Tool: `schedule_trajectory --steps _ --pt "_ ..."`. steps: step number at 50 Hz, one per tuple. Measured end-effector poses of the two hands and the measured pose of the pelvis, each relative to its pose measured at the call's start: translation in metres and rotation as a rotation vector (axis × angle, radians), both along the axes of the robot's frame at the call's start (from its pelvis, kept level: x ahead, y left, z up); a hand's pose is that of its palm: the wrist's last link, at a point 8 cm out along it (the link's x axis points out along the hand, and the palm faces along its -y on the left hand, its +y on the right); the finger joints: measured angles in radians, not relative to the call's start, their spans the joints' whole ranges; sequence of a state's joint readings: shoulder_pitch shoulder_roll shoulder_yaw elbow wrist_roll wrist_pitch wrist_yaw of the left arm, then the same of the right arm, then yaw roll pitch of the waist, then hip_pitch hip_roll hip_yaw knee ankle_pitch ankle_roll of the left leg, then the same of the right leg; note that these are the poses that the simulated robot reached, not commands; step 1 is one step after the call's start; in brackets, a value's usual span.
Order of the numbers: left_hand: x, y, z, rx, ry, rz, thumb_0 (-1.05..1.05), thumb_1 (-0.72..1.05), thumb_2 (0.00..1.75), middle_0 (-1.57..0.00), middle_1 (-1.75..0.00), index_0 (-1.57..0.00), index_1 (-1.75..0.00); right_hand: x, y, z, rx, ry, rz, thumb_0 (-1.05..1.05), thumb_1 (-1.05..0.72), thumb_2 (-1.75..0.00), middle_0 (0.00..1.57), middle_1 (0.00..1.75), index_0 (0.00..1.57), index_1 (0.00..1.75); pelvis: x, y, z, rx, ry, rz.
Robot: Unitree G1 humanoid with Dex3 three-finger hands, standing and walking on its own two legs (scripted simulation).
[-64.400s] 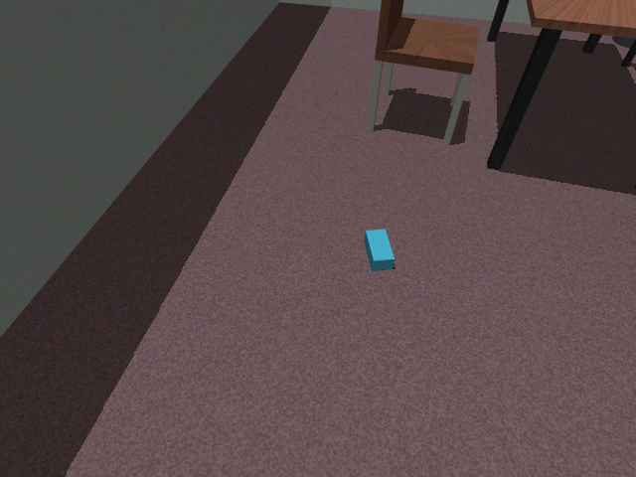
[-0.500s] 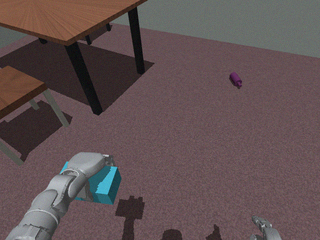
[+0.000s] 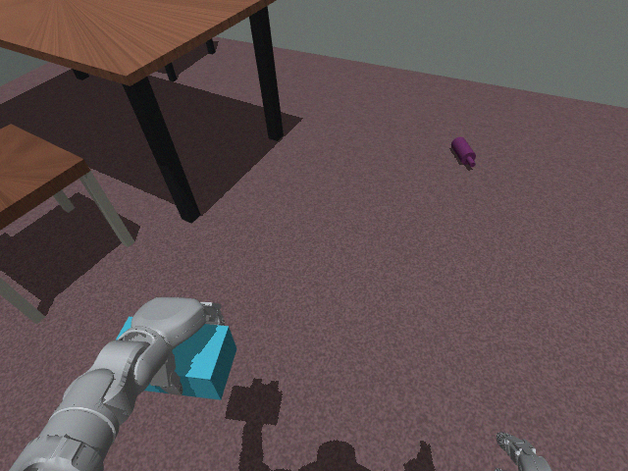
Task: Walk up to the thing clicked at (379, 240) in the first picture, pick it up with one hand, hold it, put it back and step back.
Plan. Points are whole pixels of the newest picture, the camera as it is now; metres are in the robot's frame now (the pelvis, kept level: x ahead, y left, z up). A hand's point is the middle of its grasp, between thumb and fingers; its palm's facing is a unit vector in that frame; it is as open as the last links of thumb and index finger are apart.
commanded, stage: crouch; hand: left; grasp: from above
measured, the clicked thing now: (173, 357) +0.31 +0.23 -0.08
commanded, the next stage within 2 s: none
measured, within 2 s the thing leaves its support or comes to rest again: neither
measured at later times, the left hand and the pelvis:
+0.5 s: hand (204, 372) +0.32 +0.21 -0.17, palm faces -0.44 +0.09 -0.89, open 11.2 cm; pelvis -0.03 +0.00 -0.07, yaw +2 degrees
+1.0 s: hand (245, 376) +0.41 +0.19 -0.40, palm faces -0.48 +0.06 -0.88, open 11.0 cm; pelvis -0.07 +0.01 -0.26, yaw +1 degrees
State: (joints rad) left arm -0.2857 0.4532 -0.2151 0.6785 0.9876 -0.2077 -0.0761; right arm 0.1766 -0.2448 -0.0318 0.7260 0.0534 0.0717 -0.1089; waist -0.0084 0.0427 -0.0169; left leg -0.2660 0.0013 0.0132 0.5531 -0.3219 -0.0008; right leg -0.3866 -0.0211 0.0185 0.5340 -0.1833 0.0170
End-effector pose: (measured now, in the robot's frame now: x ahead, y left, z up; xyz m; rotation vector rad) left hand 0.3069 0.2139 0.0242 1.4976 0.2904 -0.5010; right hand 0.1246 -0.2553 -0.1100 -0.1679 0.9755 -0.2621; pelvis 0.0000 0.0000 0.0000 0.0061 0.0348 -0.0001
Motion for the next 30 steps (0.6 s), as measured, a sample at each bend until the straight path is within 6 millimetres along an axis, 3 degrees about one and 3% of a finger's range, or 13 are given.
schedule_trajectory --steps 9,16,23,30 --pt "-0.001 -0.002 -0.012 -0.006 0.001 0.006 -0.02 -0.14 0.63 -0.52 -0.72 -0.56 -0.66 -0.002 -0.003 0.001 -0.002 0.016 -0.001 0.00 -0.90 -0.90 0.20 0.30 0.21 0.30 0.000 -0.001 -0.001 0.000 0.012 0.005" --pt "0.000 -0.002 -0.054 0.012 0.012 -0.011 -0.02 -0.16 0.68 -0.50 -0.76 -0.54 -0.70 -0.015 -0.009 -0.010 -0.022 0.064 0.021 0.00 -0.90 -0.90 0.20 0.30 0.21 0.30 -0.010 -0.003 -0.015 -0.001 0.081 0.015" --pt "0.014 -0.002 -0.114 0.059 -0.033 -0.048 -0.02 -0.15 0.68 -0.47 -0.79 -0.51 -0.74 -0.050 -0.024 -0.051 -0.067 0.171 0.030 0.00 -0.90 -0.89 0.20 0.30 0.21 0.30 -0.028 -0.003 -0.057 -0.012 0.223 0.028" --pt "0.044 -0.003 -0.187 0.099 -0.070 -0.049 -0.02 -0.12 0.63 -0.47 -0.79 -0.51 -0.74 -0.109 -0.034 -0.114 -0.109 0.313 -0.012 0.00 -0.91 -0.90 0.20 0.30 0.21 0.30 -0.048 0.000 -0.118 -0.022 0.374 0.034"
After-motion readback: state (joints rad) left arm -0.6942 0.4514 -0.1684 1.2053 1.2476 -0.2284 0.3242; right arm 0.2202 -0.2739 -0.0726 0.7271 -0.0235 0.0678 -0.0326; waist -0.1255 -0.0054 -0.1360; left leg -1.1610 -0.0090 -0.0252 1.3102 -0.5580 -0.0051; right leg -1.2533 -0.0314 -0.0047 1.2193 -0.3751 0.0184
